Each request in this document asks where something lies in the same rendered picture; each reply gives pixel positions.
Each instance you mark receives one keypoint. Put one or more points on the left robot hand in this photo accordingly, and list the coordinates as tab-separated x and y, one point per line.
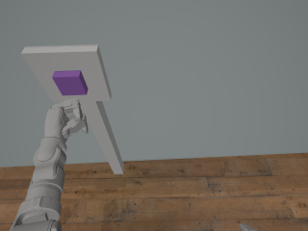
58	125

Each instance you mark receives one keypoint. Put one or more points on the robot left upper arm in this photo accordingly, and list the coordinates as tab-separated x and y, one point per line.
45	225

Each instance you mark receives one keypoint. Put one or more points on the left robot forearm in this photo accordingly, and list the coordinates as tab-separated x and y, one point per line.
43	199

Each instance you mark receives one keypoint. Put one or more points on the button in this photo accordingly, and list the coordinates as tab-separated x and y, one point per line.
70	82

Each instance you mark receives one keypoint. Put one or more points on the panel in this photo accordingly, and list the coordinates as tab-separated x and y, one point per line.
45	60

